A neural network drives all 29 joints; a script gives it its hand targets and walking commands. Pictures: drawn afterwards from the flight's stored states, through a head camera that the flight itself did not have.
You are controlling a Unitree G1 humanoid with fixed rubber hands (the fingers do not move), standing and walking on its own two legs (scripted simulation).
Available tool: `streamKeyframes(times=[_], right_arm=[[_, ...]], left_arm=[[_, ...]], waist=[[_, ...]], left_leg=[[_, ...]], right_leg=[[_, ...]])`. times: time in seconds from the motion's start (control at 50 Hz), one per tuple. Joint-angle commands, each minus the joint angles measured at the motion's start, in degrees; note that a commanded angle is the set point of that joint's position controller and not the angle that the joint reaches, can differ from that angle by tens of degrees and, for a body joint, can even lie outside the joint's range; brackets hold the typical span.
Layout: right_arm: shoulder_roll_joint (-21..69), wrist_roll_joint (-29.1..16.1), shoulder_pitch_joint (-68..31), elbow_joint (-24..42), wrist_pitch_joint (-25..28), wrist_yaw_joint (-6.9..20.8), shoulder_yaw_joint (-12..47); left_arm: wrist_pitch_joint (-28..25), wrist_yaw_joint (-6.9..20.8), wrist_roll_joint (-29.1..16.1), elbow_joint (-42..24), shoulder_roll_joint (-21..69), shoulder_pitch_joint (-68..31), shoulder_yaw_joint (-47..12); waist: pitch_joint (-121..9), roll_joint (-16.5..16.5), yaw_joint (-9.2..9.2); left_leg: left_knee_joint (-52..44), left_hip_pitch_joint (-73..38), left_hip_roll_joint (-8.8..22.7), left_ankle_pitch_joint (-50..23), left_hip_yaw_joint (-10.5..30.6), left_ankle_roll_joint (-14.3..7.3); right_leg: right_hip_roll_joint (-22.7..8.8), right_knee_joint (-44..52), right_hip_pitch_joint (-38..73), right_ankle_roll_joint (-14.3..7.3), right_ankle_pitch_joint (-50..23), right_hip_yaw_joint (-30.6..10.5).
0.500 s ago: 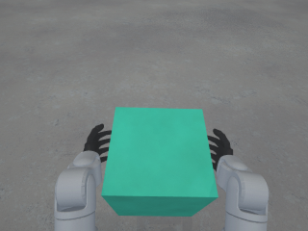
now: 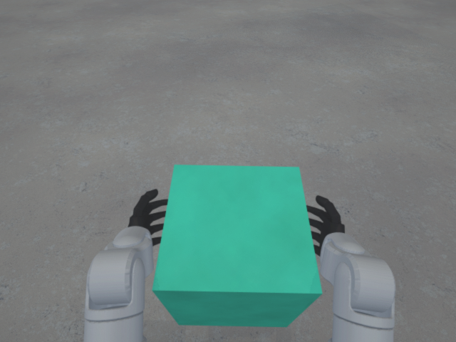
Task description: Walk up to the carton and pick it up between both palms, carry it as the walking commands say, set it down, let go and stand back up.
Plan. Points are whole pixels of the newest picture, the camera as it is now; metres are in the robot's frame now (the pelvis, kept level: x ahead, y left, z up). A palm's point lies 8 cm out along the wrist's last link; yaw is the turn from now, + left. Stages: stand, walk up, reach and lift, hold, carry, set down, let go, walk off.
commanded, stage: carry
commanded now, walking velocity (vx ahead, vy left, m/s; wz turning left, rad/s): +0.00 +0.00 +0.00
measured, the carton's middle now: (234, 251) +0.27 +0.00 +0.02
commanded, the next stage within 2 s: none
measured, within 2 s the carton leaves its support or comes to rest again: neither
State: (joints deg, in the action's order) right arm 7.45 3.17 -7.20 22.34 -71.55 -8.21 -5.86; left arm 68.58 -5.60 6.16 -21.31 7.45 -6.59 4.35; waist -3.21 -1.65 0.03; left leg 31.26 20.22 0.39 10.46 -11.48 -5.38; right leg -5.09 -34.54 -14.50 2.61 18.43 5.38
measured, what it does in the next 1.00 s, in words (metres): stands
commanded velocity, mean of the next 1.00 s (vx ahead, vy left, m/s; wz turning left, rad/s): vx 0.00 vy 0.00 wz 0.00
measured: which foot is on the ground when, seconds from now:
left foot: down 0.00-1.00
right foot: down 0.00-1.00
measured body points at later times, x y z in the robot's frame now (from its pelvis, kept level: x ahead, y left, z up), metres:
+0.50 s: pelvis +0.01 +0.00 +0.00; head -0.01 -0.01 +0.45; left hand +0.28 +0.15 +0.07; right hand +0.28 -0.15 +0.07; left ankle +0.08 +0.06 -0.73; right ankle +0.00 -0.14 -0.73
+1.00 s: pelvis +0.01 -0.01 +0.00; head +0.00 -0.01 +0.45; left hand +0.28 +0.14 +0.07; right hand +0.28 -0.16 +0.07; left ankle +0.08 +0.06 -0.73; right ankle +0.00 -0.14 -0.73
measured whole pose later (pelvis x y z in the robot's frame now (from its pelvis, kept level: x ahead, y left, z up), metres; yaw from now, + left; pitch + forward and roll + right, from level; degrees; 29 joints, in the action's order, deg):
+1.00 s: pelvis +0.01 -0.01 +0.00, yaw +0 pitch +0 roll +0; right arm 7.5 4.1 -7.2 16.1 -63.5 -6.7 -5.9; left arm 62.3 -5.6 6.1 -16.1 7.5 -7.0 5.4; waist -1.8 -0.5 0.0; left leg 30.5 20.2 0.4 10.5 -11.5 -5.2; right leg -5.0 -34.3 -14.7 2.1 18.9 5.4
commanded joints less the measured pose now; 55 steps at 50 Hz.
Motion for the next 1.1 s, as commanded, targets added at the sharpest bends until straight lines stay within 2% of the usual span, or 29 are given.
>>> streamKeyframes(times=[0.0, 0.02, 0.08, 0.1, 0.14, 0.16, 0.18, 0.24, 0.28, 0.32, 0.36, 0.4, 0.46, 0.52, 0.54, 0.58, 0.62, 0.66, 0.7, 0.72, 0.76, 0.78, 0.84, 0.92, 0.94, 0.96, 0.98, 1.02, 1.08], right_arm=[[46.92, -16.69, -25.40, 7.70, 3.35, 8.61, 38.05], [40.97, -11.64, -20.73, -4.89, 3.62, 8.36, 31.42], [46.78, -15.59, -23.89, 4.86, 4.82, 8.64, 38.07], [40.54, -10.46, -23.39, -8.10, 5.65, 8.79, 29.68], [50.90, -17.29, -26.63, 8.24, 7.24, 9.00, 38.67], [41.63, -11.01, -25.72, -8.15, 9.15, 9.14, 29.22], [47.04, -15.71, -26.53, 4.37, 8.58, 8.85, 36.39], [38.14, -8.06, -25.93, -12.10, 11.44, 9.02, 25.76], [49.51, -17.71, -27.90, 9.38, 10.19, 8.44, 38.04], [39.14, -8.78, -22.37, -12.37, 11.61, 8.91, 26.75], [49.64, -17.75, -27.54, 11.29, 10.33, 8.21, 39.40], [39.77, -10.55, -24.54, -8.88, 10.89, 8.53, 30.08], [50.60, -15.82, -29.39, 8.00, 11.95, 8.49, 38.58], [33.81, -5.34, -24.13, -14.29, 14.27, 8.74, 24.34], [52.78, -16.52, -30.85, 5.81, 13.17, 9.14, 40.61], [50.17, -17.56, -29.71, 14.48, 12.48, 8.62, 40.17], [41.53, -9.44, -20.47, -8.82, 11.28, 8.96, 29.81], [46.66, -15.90, -25.45, 8.56, 10.75, 8.55, 36.90], [41.91, -10.25, -23.49, -7.53, 9.36, 8.68, 30.61], [48.80, -17.62, -27.48, 12.58, 9.67, 8.19, 39.84], [46.26, -14.14, -23.24, 1.69, 7.80, 8.32, 35.03], [50.75, -18.33, -26.96, 13.87, 7.18, 7.78, 39.50], [44.40, -11.79, -29.90, -1.37, 8.96, 8.74, 31.47], [45.18, -10.47, -24.65, -4.39, 10.06, 8.96, 29.87], [50.06, -16.99, -28.01, 8.53, 9.26, 8.89, 38.08], [39.60, -7.97, -23.34, -11.58, 10.25, 9.34, 26.76], [47.29, -13.51, -25.31, 3.70, 10.77, 9.15, 34.87], [41.34, -7.62, -26.66, -10.66, 12.54, 9.33, 27.39], [49.88, -17.22, -28.26, 10.39, 11.28, 8.59, 38.19]], left_arm=[[-1.06, 5.64, -17.44, -5.60, 48.23, -20.34, -33.42], [-1.71, 5.60, -14.14, 3.42, 41.01, -20.11, -27.76], [-2.73, 6.35, -17.49, -3.82, 47.55, -19.76, -32.52], [-3.57, 5.90, -13.30, 6.29, 41.28, -23.48, -27.16], [-4.71, 6.08, -20.05, -10.63, 50.91, -26.13, -36.76], [-6.64, 6.51, -13.17, 7.04, 40.86, -24.06, -25.73], [-6.11, 5.99, -17.41, -5.74, 46.35, -24.86, -32.51], [-8.63, 6.83, -10.37, 15.16, 38.98, -21.63, -22.20], [-7.79, 5.75, -20.01, -9.89, 49.50, -25.99, -34.42], [-9.07, 6.42, -11.18, 11.61, 38.37, -20.96, -23.46], [-7.43, 5.90, -19.50, -9.66, 49.68, -23.45, -35.35], [-8.31, 6.38, -11.36, 10.28, 37.47, -19.31, -23.35], [-9.45, 6.43, -18.53, -9.18, 48.50, -27.47, -34.25], [-11.26, 7.27, -7.38, 20.46, 34.75, -17.24, -19.23], [-10.97, 7.23, -20.13, 0.35, 51.54, -30.15, -37.71], [-9.62, 6.74, -19.86, -11.70, 50.70, -24.47, -36.09], [-8.94, 6.42, -11.59, 6.09, 39.86, -20.15, -26.80], [-7.84, 5.92, -17.55, -7.30, 47.04, -21.03, -33.36], [-7.01, 6.29, -12.54, 5.59, 40.05, -22.63, -26.50], [-6.17, 6.15, -19.22, -8.79, 50.42, -19.37, -34.90], [-4.55, 5.99, -15.74, -1.10, 45.03, -19.96, -31.75], [-3.76, 5.76, -21.53, -12.85, 50.33, -25.40, -36.93], [-5.46, 7.03, -13.77, 6.28, 44.40, -23.50, -27.29], [-7.38, 7.03, -15.58, 1.65, 44.56, -26.51, -29.92], [-6.33, 6.47, -18.27, -8.30, 48.32, -24.06, -34.17], [-7.63, 6.97, -9.87, 11.80, 37.72, -19.87, -22.30], [-7.91, 6.95, -16.97, -3.72, 46.94, -23.15, -32.69], [-9.74, 7.42, -10.92, 10.36, 40.27, -24.48, -24.90], [-8.85, 6.04, -19.43, -12.10, 48.10, -25.59, -34.58]], waist=[[-11.80, 0.35, -0.49], [-8.94, 2.06, -0.34], [-8.80, 5.64, -0.48], [-7.86, 1.11, -0.35], [-9.15, -1.83, -0.34], [-13.52, 2.05, -0.35], [-10.90, 2.96, -0.27], [-13.51, 2.88, -0.31], [-11.53, -0.07, -0.47], [-12.18, 0.61, -0.26], [-11.67, 0.65, -0.36], [-11.06, 5.82, -0.39], [-15.28, 4.00, 0.20], [-11.93, 4.35, 0.01], [-12.86, 2.54, 0.25], [-14.46, 1.30, -0.13], [-11.62, -2.26, -0.25], [-15.94, -1.50, -0.70], [-12.49, 3.25, -0.25], [-15.03, -0.19, -0.43], [-11.57, -1.66, -0.29], [-11.27, 1.64, -0.35], [-13.11, 2.88, -0.42], [-13.18, 0.44, -0.12], [-12.66, -0.09, -0.35], [-11.64, 2.11, -0.37], [-14.82, 2.23, -0.40], [-11.79, 2.59, -0.28], [-13.18, 0.54, -0.46]], left_leg=[[-14.12, -9.28, 10.89, 6.76, 14.38, 2.60], [-14.13, -7.22, 10.76, 9.26, 13.61, 2.51], [-13.75, -6.62, 10.04, 10.34, 12.26, 2.57], [-14.75, -6.73, 9.76, 12.08, 12.75, 3.10], [-16.30, -7.05, 9.84, 15.17, 13.06, 3.36], [-14.59, -8.08, 10.20, 12.80, 14.23, 3.31], [-15.82, -6.43, 11.04, 11.97, 15.28, 2.72], [-14.12, -9.35, 10.66, 8.18, 13.92, 2.24], [-14.38, -8.39, 10.19, 7.98, 12.66, 2.78], [-14.26, -8.16, 9.90, 11.07, 12.69, 2.26], [-16.34, -7.18, 10.86, 14.33, 13.84, 2.42], [-13.54, -6.32, 9.94, 10.22, 11.75, 2.59], [-8.87, -11.35, 8.75, -4.06, 10.67, 2.53], [-8.44, -10.81, 9.00, -7.00, 9.13, 2.65], [-8.73, -11.53, 8.59, -4.04, 9.63, 2.71], [-11.08, -10.15, 9.36, 0.39, 12.10, 1.48], [-13.00, -10.23, 10.08, 2.83, 12.65, 1.53], [-11.31, -11.58, 11.27, -3.99, 12.77, 1.53], [-14.17, -8.78, 10.85, 8.01, 13.17, 2.66], [-14.44, -10.21, 10.65, 8.36, 13.24, 2.33], [-14.97, -11.11, 10.92, 6.13, 13.22, 3.28], [-15.06, -8.55, 10.11, 8.12, 12.52, 3.37], [-14.82, -9.90, 11.11, 4.79, 13.69, 3.10], [-12.45, -10.34, 9.94, 1.44, 11.69, 2.93], [-13.71, -10.36, 10.56, 6.32, 12.89, 2.48], [-13.69, -8.86, 10.86, 6.60, 13.34, 2.16], [-12.13, -10.61, 9.65, 3.09, 11.24, 2.76], [-9.91, -10.14, 8.92, -0.71, 10.00, 2.63], [-14.56, -9.95, 10.44, 8.91, 12.54, 2.74]], right_leg=[[-1.42, 7.65, -3.85, -2.92, -1.79, -3.32], [-1.16, 8.44, -4.23, -2.24, -0.91, -2.52], [-1.65, 10.56, -3.80, -3.28, -0.47, -3.47], [-1.05, 8.09, -5.23, -2.78, -0.24, -2.77], [-0.48, 8.27, -5.16, -3.00, -0.51, -2.75], [0.19, 8.42, -2.07, -4.41, 1.45, -2.67], [-0.34, 8.59, -2.66, -3.59, -0.48, -2.21], [-0.62, 9.33, -1.95, -4.20, -1.81, -3.62], [-0.58, 8.81, -3.47, -3.67, -4.03, -3.14], [-0.49, 9.36, -3.20, -3.31, -0.77, -2.68], [0.01, 8.77, -4.26, -3.73, 0.24, -2.51], [-0.69, 10.95, -1.54, -3.88, -1.52, -2.79], [-2.54, 10.02, -2.05, -3.28, -8.23, -4.69], [-2.70, 9.01, -3.27, -2.77, -8.70, -3.90], [-2.71, 9.05, -2.68, -2.86, -6.41, -3.46], [-1.75, 8.74, -2.40, -2.75, -3.71, -2.99], [-1.10, 8.41, -4.00, -2.84, -4.02, -3.55], [-0.62, 8.18, -1.02, -3.61, -4.56, -3.08], [-0.16, 8.66, -2.46, -3.93, -1.07, -3.11], [-0.24, 8.57, -1.55, -3.94, -2.45, -2.99], [-0.24, 8.12, -3.53, -4.22, -2.59, -3.56], [-0.03, 8.27, -3.04, -3.73, -1.72, -2.73], [-0.37, 8.44, -2.39, -4.23, -2.90, -3.13], [-0.80, 8.76, -2.26, -3.58, -4.40, -4.01], [-0.37, 9.28, -3.07, -3.74, -1.55, -3.15], [-0.79, 9.85, -2.40, -3.43, -2.53, -3.69], [-1.67, 10.37, -1.76, -3.90, -4.97, -3.69], [-2.84, 11.11, -3.67, -3.96, -6.31, -5.76], [-0.80, 9.32, -3.46, -3.95, -1.08, -3.75]])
